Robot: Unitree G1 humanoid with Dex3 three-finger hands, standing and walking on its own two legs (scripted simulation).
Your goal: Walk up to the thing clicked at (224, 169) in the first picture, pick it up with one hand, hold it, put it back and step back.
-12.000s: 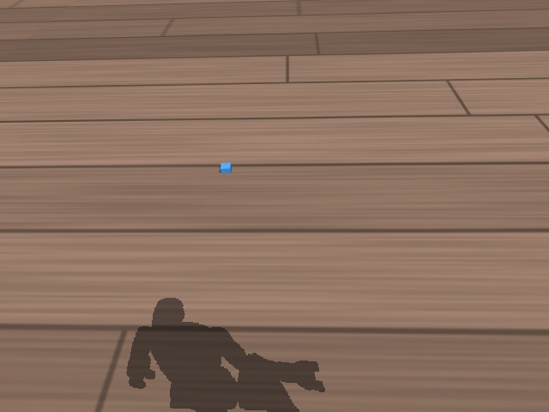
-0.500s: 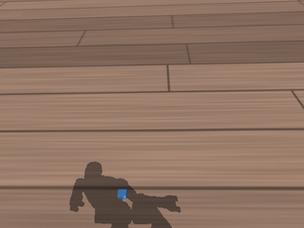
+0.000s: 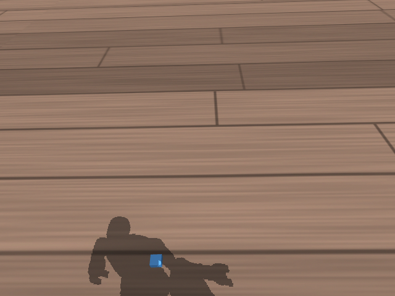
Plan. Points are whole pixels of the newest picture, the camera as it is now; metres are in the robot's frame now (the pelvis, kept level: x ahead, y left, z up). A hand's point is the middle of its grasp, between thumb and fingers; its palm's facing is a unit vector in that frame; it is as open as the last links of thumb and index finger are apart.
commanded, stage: stand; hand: left
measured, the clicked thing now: (156, 260) +0.41 +0.27 -0.76
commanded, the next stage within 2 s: none
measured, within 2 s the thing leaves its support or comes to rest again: neither
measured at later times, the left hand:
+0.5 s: hand out of the picture +0.09 +0.25 -0.15, palm faces -0.02 -0.94 -0.35, open 7.4 cm
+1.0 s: hand out of the picture +0.09 +0.25 -0.16, palm faces -0.02 -0.94 -0.34, open 7.4 cm
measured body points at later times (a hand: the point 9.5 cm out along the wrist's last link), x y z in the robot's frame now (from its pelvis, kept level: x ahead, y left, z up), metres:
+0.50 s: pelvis +0.02 -0.01 +0.00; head +0.02 -0.01 +0.45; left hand +0.10 +0.29 -0.13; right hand +0.09 -0.31 -0.13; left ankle +0.00 +0.13 -0.75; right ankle +0.00 -0.13 -0.75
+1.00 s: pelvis +0.01 -0.01 +0.00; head +0.02 +0.00 +0.45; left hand +0.09 +0.30 -0.13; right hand +0.08 -0.31 -0.13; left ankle +0.00 +0.13 -0.75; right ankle +0.00 -0.13 -0.75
